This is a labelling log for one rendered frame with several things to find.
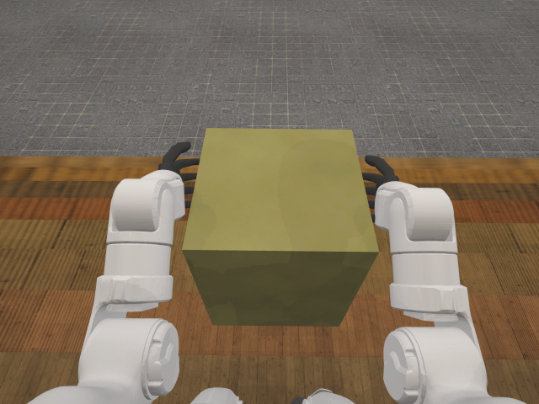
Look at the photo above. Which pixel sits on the left robot upper arm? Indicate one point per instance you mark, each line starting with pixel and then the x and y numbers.
pixel 125 361

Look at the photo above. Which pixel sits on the right robot upper arm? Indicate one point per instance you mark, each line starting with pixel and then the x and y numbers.
pixel 435 365

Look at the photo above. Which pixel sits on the right robot hand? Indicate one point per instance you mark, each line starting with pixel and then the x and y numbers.
pixel 385 170

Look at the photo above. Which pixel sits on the carton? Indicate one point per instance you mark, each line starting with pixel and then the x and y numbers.
pixel 279 230

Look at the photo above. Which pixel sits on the left robot hand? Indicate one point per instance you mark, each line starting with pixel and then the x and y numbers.
pixel 170 164

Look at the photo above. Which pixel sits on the left robot thigh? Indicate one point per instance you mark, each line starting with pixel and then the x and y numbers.
pixel 217 395

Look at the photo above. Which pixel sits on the robot right shin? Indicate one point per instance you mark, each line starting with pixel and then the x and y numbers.
pixel 320 390

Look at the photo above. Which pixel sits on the left robot forearm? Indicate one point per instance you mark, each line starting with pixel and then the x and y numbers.
pixel 140 233

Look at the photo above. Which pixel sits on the right robot forearm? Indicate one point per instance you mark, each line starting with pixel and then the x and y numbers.
pixel 422 232

